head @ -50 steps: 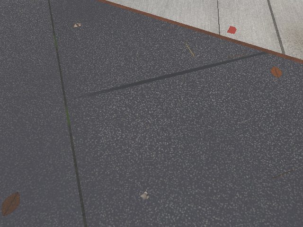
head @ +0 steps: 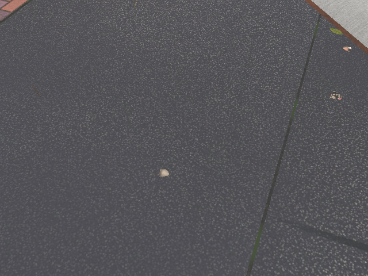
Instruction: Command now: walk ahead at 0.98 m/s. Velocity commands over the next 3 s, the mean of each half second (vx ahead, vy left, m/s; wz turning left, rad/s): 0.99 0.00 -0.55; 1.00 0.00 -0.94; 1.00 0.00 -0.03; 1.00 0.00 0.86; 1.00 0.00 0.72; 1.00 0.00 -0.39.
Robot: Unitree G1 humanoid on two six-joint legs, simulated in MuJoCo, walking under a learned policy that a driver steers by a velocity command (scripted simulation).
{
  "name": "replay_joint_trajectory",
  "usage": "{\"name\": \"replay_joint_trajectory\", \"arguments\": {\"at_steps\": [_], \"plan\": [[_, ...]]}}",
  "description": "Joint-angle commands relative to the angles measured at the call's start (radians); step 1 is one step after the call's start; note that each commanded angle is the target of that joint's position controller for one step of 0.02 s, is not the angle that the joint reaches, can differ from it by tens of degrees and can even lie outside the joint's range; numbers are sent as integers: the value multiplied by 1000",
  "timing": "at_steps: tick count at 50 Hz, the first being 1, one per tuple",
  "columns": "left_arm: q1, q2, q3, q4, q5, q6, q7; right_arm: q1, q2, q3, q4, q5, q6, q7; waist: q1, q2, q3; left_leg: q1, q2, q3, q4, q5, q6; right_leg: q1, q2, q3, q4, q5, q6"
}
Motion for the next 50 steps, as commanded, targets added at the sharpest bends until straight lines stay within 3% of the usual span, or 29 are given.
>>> {"name": "replay_joint_trajectory", "arguments": {"at_steps": [1,3,7,10,12,13,14,15,16,17,18,19,22,23,26,30,32,34,35,36,37,38,39,40,41,43,44,47,50], "plan": [[93,5,-16,7,-23,-37,-6,-50,4,24,-122,-29,2,17,-42,-76,45,-281,126,-40,-66,1,-30,107,-279,488,-363,-167,-165],[127,37,-11,7,-31,-45,-4,-163,-7,37,-182,-36,0,21,-36,-47,94,-353,155,3,-186,81,-70,76,-267,449,-420,-81,-191],[146,104,9,-13,-49,-52,-5,-341,8,67,-238,0,-14,47,0,-50,103,0,81,110,-603,339,-108,-90,-184,287,-493,259,-140],[208,128,10,4,-55,-43,-9,-378,-29,56,-246,5,-14,25,27,-69,66,35,43,116,-716,345,-98,126,-208,291,-401,527,-120],[237,162,15,16,-46,-32,-3,-254,-87,30,-213,-2,-22,1,-28,-103,-58,190,-12,112,-770,198,-77,248,-207,282,-141,816,-88],[215,183,21,12,-45,-26,-2,-98,-120,12,-171,-5,-28,-15,-109,-108,-144,386,-2,105,-784,177,-67,189,-180,269,73,797,-71],[175,160,20,-9,-47,-26,-5,78,-181,-13,-138,-18,-32,-38,-194,-100,-236,635,125,7,-750,77,-53,-4,-134,266,332,579,-60],[198,4,-11,-56,-58,-32,-1,221,-259,-35,-123,-57,-30,-54,-187,109,-390,875,443,-362,-782,-225,-24,-249,-61,200,685,-103,-54],[239,13,-15,-102,-99,-22,6,189,-270,-45,-124,-44,-18,-42,-135,267,-493,893,554,-748,-965,-373,49,-407,-41,177,890,-216,-55],[129,65,-5,-93,-75,-6,12,95,-166,-32,-131,-27,-13,-36,-124,124,-304,748,473,-609,-999,-422,27,-485,-113,170,901,-100,-61],[60,57,-5,-99,-57,2,0,45,-97,-17,-124,-17,-18,-32,-114,50,-167,604,428,-436,-1006,-264,12,-488,-140,161,848,-38,-53],[36,40,-4,-100,-46,12,-11,31,-77,-13,-108,-22,-21,-29,-89,19,-111,507,393,-327,-1029,-111,-1,-458,-162,159,822,-25,-43],[-14,-20,-12,-141,-17,60,-37,73,-27,-2,-40,11,-42,-24,-26,63,-23,381,343,-92,-1070,117,-33,-458,-211,144,786,-23,-28],[-58,-26,-15,-166,-13,71,-43,82,-17,-1,-23,22,-49,-21,-19,64,-2,374,337,-30,-1086,187,-41,-491,-219,134,776,-2,-26],[-172,-22,-29,-235,-11,75,-66,59,-25,-1,-6,22,-62,-21,9,67,47,315,279,170,-1136,356,-69,-487,-212,83,656,168,-30],[-297,3,-47,-287,-16,73,-90,81,-113,-13,8,18,-65,-32,14,10,124,304,249,347,-1166,646,-102,-329,-155,-54,330,287,-79],[-290,44,-40,-275,-13,69,-86,134,-161,-22,14,19,-50,-44,27,17,84,416,250,373,-1056,1056,-115,-232,-67,-132,264,264,-111],[-95,105,-17,-226,-19,64,-73,116,-233,-41,-4,8,-14,-62,144,66,-45,460,290,357,-767,1319,-110,-9,-1,-128,251,165,-143],[108,146,7,-169,-20,63,-59,72,-257,-49,-26,5,4,-64,238,73,-141,392,308,329,-507,1308,-92,211,19,-85,235,111,-172],[252,193,38,-110,-23,65,-35,61,-247,-51,-36,-3,15,-56,277,6,-203,219,252,317,-168,942,-97,455,23,-2,177,28,-194],[155,267,63,-112,-46,79,-13,44,-102,-18,-69,-12,9,-37,167,-252,-99,-100,47,300,241,-125,-126,507,-124,256,131,77,-228],[102,365,76,-167,-12,91,-15,107,-102,-6,-196,14,-12,-33,69,-300,-300,-419,-12,88,439,-243,-157,769,-303,786,-69,-17,-431],[116,322,77,-187,-15,94,-3,13,-141,1,-211,4,-40,-33,112,-114,-272,-493,46,-14,375,-159,-148,718,-346,906,-239,-190,-409],[94,261,63,-166,-19,86,7,-11,-148,4,-206,7,-51,-33,66,-10,-109,-479,89,-20,257,-102,-144,539,-329,855,-287,-189,-363],[67,225,52,-154,-24,71,10,-33,-135,9,-204,-7,-46,-37,14,58,-41,-405,125,-20,158,-95,-150,378,-287,771,-291,-105,-329],[18,180,32,-162,-31,39,16,-1,-119,16,-191,-37,-1,-37,-58,80,15,-265,161,-21,41,-119,-180,139,-208,624,-297,46,-306],[19,166,25,-161,-35,27,12,-9,-109,18,-198,-39,20,-34,-71,73,26,-230,174,-13,-29,-141,-195,63,-179,578,-308,65,-303],[33,170,27,-161,-38,6,5,-191,-63,38,-279,-22,35,-20,-35,34,88,-166,169,45,-307,44,-215,-85,-94,476,-353,143,-270],[74,187,39,-150,-46,5,-7,-289,-41,51,-308,4,30,-8,28,-33,56,-58,107,71,-559,316,-191,-40,-54,444,-320,327,-202]]}}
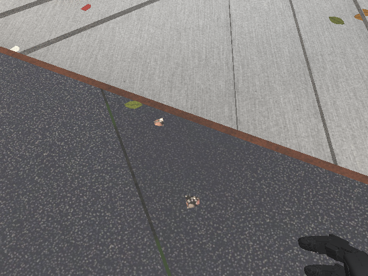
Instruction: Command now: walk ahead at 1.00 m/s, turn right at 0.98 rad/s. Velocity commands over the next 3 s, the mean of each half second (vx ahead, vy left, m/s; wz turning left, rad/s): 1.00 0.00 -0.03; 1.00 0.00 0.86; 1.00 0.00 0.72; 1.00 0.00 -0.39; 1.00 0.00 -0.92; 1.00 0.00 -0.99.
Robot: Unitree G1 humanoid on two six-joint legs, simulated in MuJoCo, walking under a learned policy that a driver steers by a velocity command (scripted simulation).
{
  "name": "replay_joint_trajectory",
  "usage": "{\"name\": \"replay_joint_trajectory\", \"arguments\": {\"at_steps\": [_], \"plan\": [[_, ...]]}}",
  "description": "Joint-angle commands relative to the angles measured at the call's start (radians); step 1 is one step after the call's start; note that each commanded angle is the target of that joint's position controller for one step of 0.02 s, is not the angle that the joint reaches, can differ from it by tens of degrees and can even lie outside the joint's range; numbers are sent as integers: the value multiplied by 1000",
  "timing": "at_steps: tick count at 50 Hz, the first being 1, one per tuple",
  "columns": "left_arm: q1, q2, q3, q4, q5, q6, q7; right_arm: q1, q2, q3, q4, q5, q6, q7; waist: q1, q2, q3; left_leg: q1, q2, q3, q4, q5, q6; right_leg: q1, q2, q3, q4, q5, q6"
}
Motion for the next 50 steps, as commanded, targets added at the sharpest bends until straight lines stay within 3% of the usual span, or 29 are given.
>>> {"name": "replay_joint_trajectory", "arguments": {"at_steps": [1,5,6,7,8,9,10,11,12,13,15,17,19,22,25,27,28,29,30,32,34,35,38,43,45,47,48,49,50], "plan": [[-71,175,48,-86,-11,-29,-5,-77,-80,-16,-73,23,-4,6,-18,-19,22,277,-92,93,-190,219,15,-246,-205,235,-148,446,-80],[-40,190,48,-60,-7,-31,12,-8,-141,-39,-52,17,-16,-6,-34,-43,-55,408,-149,105,-352,169,64,-7,-261,241,-1,768,-19],[-36,212,48,-48,6,-34,12,112,-177,-59,-14,19,-21,-15,-91,-48,-128,500,-178,124,-346,80,89,64,-277,220,135,926,-1],[-74,226,49,-49,21,-34,8,287,-208,-79,32,25,-22,-31,-198,-49,-202,659,-173,149,-359,15,113,41,-255,170,350,964,19],[-115,166,33,-64,34,-41,11,496,-257,-101,78,13,-22,-50,-294,-28,-287,888,-71,39,-298,-185,143,-129,-221,117,665,792,33],[24,13,-5,-110,-16,-47,1,525,-374,-132,98,-24,-26,-43,-180,351,-399,1130,211,-592,-462,-471,310,-489,-42,14,1060,54,103],[-16,50,-22,-99,11,-51,3,453,-292,-126,101,6,-18,-16,-174,291,-321,1083,211,-867,-611,-580,337,-654,-66,35,1091,-126,77],[-128,83,-17,-112,22,-46,2,356,-222,-116,93,21,-19,-4,-152,140,-166,948,169,-703,-614,-539,342,-699,-144,21,1068,-37,75],[-210,99,-21,-131,41,-48,-3,337,-183,-110,105,28,-19,3,-148,28,-116,840,129,-581,-610,-417,332,-675,-187,-4,1001,3,82],[-284,96,-23,-161,58,-46,-8,362,-158,-100,130,29,-20,5,-142,-1,-66,750,75,-492,-618,-308,309,-655,-213,-21,928,-2,90],[-307,58,-42,-202,78,-33,-17,403,-134,-89,181,34,-27,4,-94,61,-17,655,18,-425,-642,-204,312,-646,-246,-35,824,-48,126],[-346,43,-59,-237,83,-28,-25,434,-153,-95,200,45,-34,-1,-79,66,11,589,8,-390,-685,-140,336,-655,-273,-57,706,-61,161],[-450,37,-78,-289,64,-33,-37,405,-174,-106,186,41,-35,-7,-80,62,44,452,-25,-323,-744,-98,326,-558,-279,-92,504,68,190],[-510,33,-89,-304,32,-35,-45,387,-224,-125,174,56,-37,5,-96,74,30,306,-51,-265,-798,34,288,-257,-225,-147,319,261,199],[-484,81,-67,-293,35,-37,-21,442,-237,-130,191,66,-32,7,-96,53,-9,461,-34,-264,-657,244,245,-190,-207,-138,210,246,186],[-288,124,-37,-236,47,-45,7,453,-256,-135,200,68,-29,8,-2,4,-145,460,-108,-196,-303,451,205,73,-190,-147,170,148,157],[-109,186,-11,-220,61,-49,31,424,-219,-125,178,75,-38,9,88,-40,-253,309,-152,-150,-11,286,181,290,-365,24,143,-57,119],[-5,255,10,-209,88,-42,46,462,-72,-92,139,91,-42,0,70,-224,-379,75,-232,-55,301,-342,171,487,-653,440,27,-438,68],[-51,255,19,-205,64,-28,45,466,-111,-87,110,85,-27,-6,26,-280,-380,-47,-193,-13,463,-307,179,417,-706,716,-90,-558,8],[-151,94,-11,-200,49,-32,36,312,-135,-91,112,42,-1,1,10,-67,-125,-100,-103,16,465,-177,175,197,-602,394,-84,-302,20],[-144,61,-19,-161,47,-43,34,276,-99,-88,102,28,25,24,-37,-71,-37,-65,-65,16,427,-166,160,66,-528,176,-120,-40,55],[-129,59,-18,-138,34,-53,30,262,-79,-83,84,26,39,31,-57,-110,-16,-68,-50,19,410,-166,156,40,-526,116,-126,54,62],[-107,37,-20,-90,13,-73,19,139,-70,-73,17,19,63,46,-80,-86,19,-136,-36,44,382,-103,153,35,-510,-68,-160,335,84],[-138,96,-14,-51,18,-78,30,-16,-84,-51,-46,25,58,92,-103,-44,90,118,-92,205,-26,156,197,-90,-411,-371,-234,533,142],[-91,154,-2,-40,18,-74,36,2,-106,-55,-31,30,54,91,-117,-52,57,256,-175,285,-84,132,232,-20,-421,-407,-132,988,152],[-95,226,18,-49,24,-44,47,170,-157,-75,11,30,51,73,-225,-97,-48,442,-240,292,-97,13,271,41,-466,-402,143,1311,155],[-131,249,25,-67,31,-26,49,361,-201,-99,66,27,50,59,-319,-100,-143,662,-260,254,-117,-44,302,-23,-486,-382,389,1321,144],[-146,238,24,-76,42,-15,42,540,-250,-130,136,28,53,33,-382,-36,-222,939,-260,168,-176,-105,329,-200,-445,-372,730,1011,152],[-157,98,-10,-101,47,-19,17,454,-330,-154,135,55,71,7,-281,220,-151,1010,-106,-98,-227,-166,380,-497,-238,-359,1158,-101,187]]}}
Over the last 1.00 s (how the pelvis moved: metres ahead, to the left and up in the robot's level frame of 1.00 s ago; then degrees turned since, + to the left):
0.85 -0.21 0.00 -47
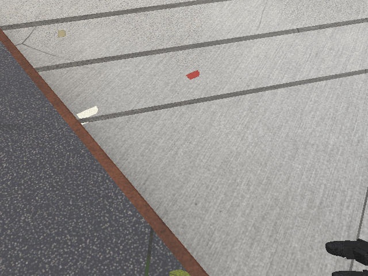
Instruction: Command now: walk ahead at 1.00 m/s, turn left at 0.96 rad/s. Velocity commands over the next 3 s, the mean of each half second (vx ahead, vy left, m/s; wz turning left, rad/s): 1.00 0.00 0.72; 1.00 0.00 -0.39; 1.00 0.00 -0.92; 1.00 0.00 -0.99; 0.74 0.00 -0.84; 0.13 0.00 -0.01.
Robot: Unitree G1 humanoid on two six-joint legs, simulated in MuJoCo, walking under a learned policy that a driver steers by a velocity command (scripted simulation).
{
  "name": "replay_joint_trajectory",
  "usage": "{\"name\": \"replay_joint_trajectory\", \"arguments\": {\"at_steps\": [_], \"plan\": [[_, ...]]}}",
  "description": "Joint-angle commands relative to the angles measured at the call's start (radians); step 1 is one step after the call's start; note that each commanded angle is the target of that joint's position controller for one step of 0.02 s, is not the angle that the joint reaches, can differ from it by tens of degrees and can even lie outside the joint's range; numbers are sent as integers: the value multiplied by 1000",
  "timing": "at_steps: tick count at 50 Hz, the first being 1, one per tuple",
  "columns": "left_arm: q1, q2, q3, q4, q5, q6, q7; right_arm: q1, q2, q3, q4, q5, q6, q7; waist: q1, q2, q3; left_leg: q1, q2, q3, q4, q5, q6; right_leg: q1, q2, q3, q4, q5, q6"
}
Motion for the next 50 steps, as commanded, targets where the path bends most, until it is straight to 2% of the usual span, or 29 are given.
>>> {"name": "replay_joint_trajectory", "arguments": {"at_steps": [1,2,3,5,8,11,14,17,20,22,24,25,26,27,28,29,30,32,33,35,38,40,42,44,45,46,47,48,50], "plan": [[-155,107,10,-289,-11,-33,-14,369,-334,-108,45,-7,37,-44,-151,242,-332,1063,316,-893,-284,-133,299,-1015,125,260,917,-136,4],[-276,163,10,-305,3,-59,-16,401,-280,-106,37,2,38,-59,-207,31,-282,984,338,-968,-425,-219,277,-1080,68,356,833,-30,3],[-276,161,5,-300,-2,-71,-17,386,-233,-95,71,6,28,-70,-146,-43,-129,804,320,-911,-461,-198,240,-1049,20,361,703,19,-5],[-265,142,-6,-282,31,-43,-11,321,-190,-78,80,4,-7,-80,-45,-127,-23,504,229,-744,-446,-51,188,-882,-30,359,524,-12,6],[-290,117,-9,-289,33,21,-7,267,-156,-61,80,7,-37,-70,8,-106,31,193,115,-573,-480,52,158,-671,-29,307,252,-83,44],[-318,15,-32,-314,-8,15,-39,185,-133,-58,87,1,-55,-66,34,-70,-1,-116,-41,-382,-423,281,38,-310,79,198,79,584,19],[-350,77,-14,-313,20,-9,-50,279,-122,-55,143,34,-64,-85,-24,9,-71,226,7,-438,-208,142,-13,-481,34,325,-78,783,-50],[-396,72,-9,-328,-15,-19,-45,342,-80,-42,152,-14,-51,-96,-81,33,-22,366,17,-474,-87,101,-33,-482,33,347,-289,745,-46],[-194,113,24,-238,-36,-29,-19,332,-69,-28,157,-44,-41,-121,-3,-9,-28,578,-7,-464,233,171,-35,-437,-45,355,-572,911,-54],[47,137,56,-127,-48,-15,-14,282,-72,-19,126,-18,-30,-123,95,-118,-114,522,-37,-388,604,201,-51,-176,-57,285,-666,1043,-43],[249,128,52,-70,27,-7,-43,251,81,9,56,16,-34,-109,115,-405,-133,-215,-194,-243,1486,-683,-103,310,-186,405,-97,1162,-150],[241,97,40,-69,58,6,-66,324,134,32,9,53,-59,-126,25,-500,-192,-528,-137,-207,1656,-632,-101,444,-272,637,-81,1126,-210],[234,36,30,-81,48,17,-63,223,148,52,-8,21,-69,-137,45,-307,-190,-670,-90,-176,1711,-556,-78,394,-277,674,-198,830,-245],[185,194,76,-86,42,8,-20,192,119,59,-29,10,-65,-141,39,-338,-209,-802,-79,-203,1731,-478,-82,357,-439,1000,-436,251,-405],[142,154,61,-49,11,-13,8,-6,77,58,-72,-45,-58,-133,43,-102,-54,-862,-10,-240,1734,-436,-91,128,-444,1096,-614,45,-426],[126,127,36,-11,-12,-43,22,-129,63,56,-133,-73,-48,-107,4,-14,85,-875,54,-309,1659,-428,-99,-91,-452,1080,-620,72,-412],[83,53,5,17,-14,-51,8,-152,80,70,-142,-71,-37,-84,-54,93,150,-805,84,-260,1543,-424,-106,-307,-354,881,-611,63,-339],[-113,32,-18,-32,-24,-38,-11,-81,71,88,-129,-35,-12,-49,-147,50,195,-357,133,-126,937,-178,-152,-795,-89,585,-773,-120,-238],[-38,64,-6,-3,-35,-47,-17,-67,124,92,-116,-52,5,-53,-109,-34,170,-259,118,-86,1097,-115,-147,-832,-124,628,-828,127,-293],[6,36,4,56,-58,-49,1,-109,141,108,-170,-56,-5,-47,-126,-5,191,-424,211,-195,878,11,-149,-547,-80,559,-714,280,-242],[150,7,12,101,-55,-35,1,-191,204,124,-182,-53,-31,-46,-7,-51,42,-234,161,-79,657,76,-131,-268,-75,491,-678,819,-263],[146,-72,-8,105,-39,-15,3,-143,215,116,-152,-12,-67,-53,-6,-103,-56,108,71,-53,287,167,-142,-262,8,446,-465,1093,-220],[206,-8,25,118,-30,0,-2,-157,151,84,-154,4,-78,-67,17,-183,-112,315,62,-150,5,28,-194,-223,9,521,-264,958,-198],[45,138,82,112,-2,-5,-9,122,18,19,-68,14,-55,-96,-182,-211,-197,492,26,-118,-138,-59,-202,-143,-9,607,31,997,-209],[-48,85,88,69,8,-21,-14,296,-48,-5,9,2,-70,-113,-234,-126,-208,649,110,-220,-181,-58,-186,-292,63,613,291,529,-187],[-139,-53,56,20,17,-44,-12,468,-64,-11,79,-32,-78,-118,-259,35,-176,839,250,-231,-76,65,-208,-589,85,569,469,-59,-207],[-94,-151,29,-45,-8,-52,7,523,-97,-13,117,-42,-74,-104,-144,199,-109,907,425,-429,44,963,-248,-862,101,463,709,-159,-184],[-42,-135,33,-89,-66,-44,7,470,-67,-21,112,-61,-83,-84,-110,259,-254,929,537,-795,-194,696,-116,-992,115,429,758,-70,-157],[-157,-106,40,-77,-12,14,-14,325,120,10,110,-47,-96,-67,-67,31,-16,613,496,-692,-284,155,-23,-1066,51,355,862,21,-128]]}}
Over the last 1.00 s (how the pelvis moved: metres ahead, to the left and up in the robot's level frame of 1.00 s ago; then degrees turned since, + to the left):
0.89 0.12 -0.04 28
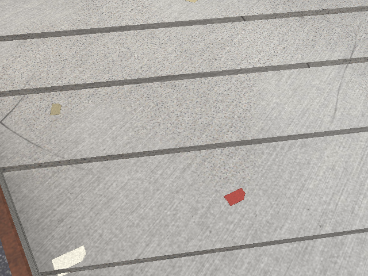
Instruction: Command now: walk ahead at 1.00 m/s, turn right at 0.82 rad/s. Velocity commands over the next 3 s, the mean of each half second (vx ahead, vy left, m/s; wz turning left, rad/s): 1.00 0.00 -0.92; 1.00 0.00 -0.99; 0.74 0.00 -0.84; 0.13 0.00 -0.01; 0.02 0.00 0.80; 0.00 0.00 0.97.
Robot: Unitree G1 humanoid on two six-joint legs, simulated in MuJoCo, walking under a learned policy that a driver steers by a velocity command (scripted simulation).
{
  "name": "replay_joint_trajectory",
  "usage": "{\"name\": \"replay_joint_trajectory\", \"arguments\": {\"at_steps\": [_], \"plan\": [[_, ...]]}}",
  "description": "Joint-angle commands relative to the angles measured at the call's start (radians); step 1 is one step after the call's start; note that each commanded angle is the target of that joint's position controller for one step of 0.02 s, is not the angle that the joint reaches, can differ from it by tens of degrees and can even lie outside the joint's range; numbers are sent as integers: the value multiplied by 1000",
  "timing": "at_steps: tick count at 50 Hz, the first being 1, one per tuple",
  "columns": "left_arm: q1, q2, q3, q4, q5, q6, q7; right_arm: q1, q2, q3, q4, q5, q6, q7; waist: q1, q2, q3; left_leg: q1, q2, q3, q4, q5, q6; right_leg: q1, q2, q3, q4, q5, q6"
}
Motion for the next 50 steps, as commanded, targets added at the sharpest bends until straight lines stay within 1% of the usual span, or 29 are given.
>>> {"name": "replay_joint_trajectory", "arguments": {"at_steps": [1,3,4,8,10,11,12,13,14,15,16,17,18,21,24,27,29,30,31,32,33,34,35,36,37,40,44,47,50], "plan": [[-166,-63,-20,-173,19,18,-26,198,27,-7,59,20,-18,17,-43,61,114,270,398,-543,-361,542,124,-628,-82,-65,283,37,28],[-277,-96,-41,-249,11,45,-43,226,19,-9,126,47,-27,17,-15,101,186,138,363,-312,-370,600,69,-675,-128,-76,275,-1,24],[-347,-100,-56,-298,13,49,-49,227,4,-13,138,45,-31,19,-8,121,189,100,341,-237,-427,593,33,-671,-134,-88,221,10,17],[-415,-11,-76,-354,22,35,-73,110,-85,-36,117,38,-49,-11,68,56,215,-54,162,126,-530,978,-66,-254,-63,-276,-402,285,-23],[-300,53,-53,-295,9,33,-77,203,-225,-64,101,56,-60,-22,83,75,17,63,194,141,-288,1621,-59,51,90,-390,-454,305,-26],[-109,97,-33,-267,16,26,-79,156,-287,-79,80,60,-53,-23,194,143,-89,51,237,91,-46,1646,-43,240,93,-333,-527,293,-64],[128,163,3,-202,10,26,-64,68,-287,-85,57,69,-39,-19,326,141,-196,-44,230,67,291,1443,-43,525,49,-221,-619,419,-126],[89,222,33,-182,-20,33,-44,72,-171,-68,75,58,-18,5,274,-45,-138,-243,15,92,746,237,-35,623,-1,-107,-725,450,-172],[2,351,57,-219,6,52,-43,144,-74,-34,-48,28,-14,1,116,-156,-239,-439,-16,-3,1072,-29,-57,724,-154,202,-624,699,-275],[7,367,60,-258,20,66,-30,124,-111,-24,-131,27,-30,4,117,-107,-388,-591,-22,-156,1049,12,-50,838,-255,539,-882,337,-376],[-27,307,50,-251,27,66,-16,82,-135,-23,-132,17,-38,2,96,8,-201,-669,15,-183,944,61,-43,696,-272,656,-1075,73,-336],[-85,245,34,-245,30,56,-8,74,-143,-24,-123,7,-35,1,31,72,-30,-652,56,-185,841,100,-42,500,-245,606,-1112,36,-286],[-111,218,22,-235,20,41,-6,74,-122,-16,-122,-5,-20,0,-22,68,45,-604,78,-187,801,81,-52,334,-203,531,-1097,149,-271],[-145,188,0,-227,-2,-6,-19,55,-104,-3,-153,-18,42,2,-113,62,108,-464,122,-164,616,30,-93,-13,-87,337,-1143,300,-243],[-154,210,5,-230,-10,-27,-14,-141,-88,15,-250,-8,49,8,-87,46,133,-387,133,-119,343,195,-101,-119,-31,263,-1229,401,-211],[-120,232,19,-224,-18,-28,-19,-200,-49,28,-248,21,45,15,-43,-9,71,-124,60,-88,80,444,-73,-92,-15,226,-1229,685,-165],[-113,264,30,-218,-25,-30,-21,-143,-82,14,-219,33,43,9,-64,-15,-8,21,-17,-73,-56,402,-54,37,-11,214,-1097,972,-118],[-115,292,38,-216,-21,-32,-21,-28,-124,-6,-189,39,40,-2,-120,-36,-95,165,-50,-86,-78,335,-47,78,-23,227,-934,1116,-87],[-176,319,45,-231,-15,-39,-29,184,-185,-39,-143,48,36,-13,-257,-20,-201,385,-43,-104,-145,310,-41,48,-13,228,-690,1103,-50],[-238,255,31,-263,5,-57,-34,428,-259,-76,-79,39,33,-33,-359,52,-320,650,62,-172,-144,148,-29,-80,41,168,-377,861,-28],[-204,67,-17,-326,-13,-62,-33,432,-325,-89,-76,-4,27,-38,-266,359,-380,791,380,-667,-333,-150,29,-344,139,78,-56,-91,-9],[-140,119,-26,-350,-19,-52,-32,253,-302,-92,-111,-13,31,-27,-157,423,-365,680,426,-1021,-515,-314,86,-457,90,32,65,-18,-19],[-171,155,-20,-320,7,-29,-30,124,-188,-72,-130,-3,33,-23,-124,271,-197,510,403,-894,-504,-437,102,-485,7,-10,74,76,-20],[-205,163,-18,-318,27,-10,-43,106,-131,-57,-112,11,33,-15,-116,143,-88,374,369,-757,-496,-336,98,-477,-34,-43,49,109,-16],[-245,150,-18,-330,37,5,-58,126,-122,-56,-80,11,26,-11,-107,82,-26,291,343,-637,-506,-212,77,-469,-61,-47,29,103,-11],[-327,80,-41,-398,25,45,-87,213,-93,-49,31,25,-2,4,-61,90,82,187,319,-369,-589,61,42,-519,-120,-49,8,77,5],[-429,106,-46,-457,25,64,-95,161,-131,-55,61,27,-31,11,-16,99,120,146,268,-43,-665,410,-4,-494,-135,-88,-153,270,20],[-527,106,-58,-470,22,64,-113,206,-168,-62,95,29,-32,6,-40,48,167,204,213,120,-712,562,-18,-410,-109,-219,-436,376,-10],[-537,109,-57,-446,15,54,-112,276,-230,-72,108,32,-15,-5,-41,70,128,359,219,186,-588,1247,-37,-258,-3,-354,-597,343,-62]]}}
Over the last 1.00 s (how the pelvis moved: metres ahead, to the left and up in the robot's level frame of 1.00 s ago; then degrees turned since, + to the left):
0.87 0.10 -0.17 6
